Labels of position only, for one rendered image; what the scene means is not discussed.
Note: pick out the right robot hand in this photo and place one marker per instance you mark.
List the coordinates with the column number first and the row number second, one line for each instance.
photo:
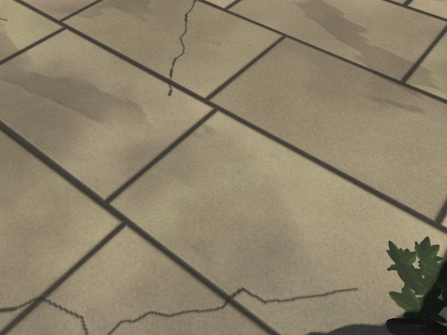
column 406, row 326

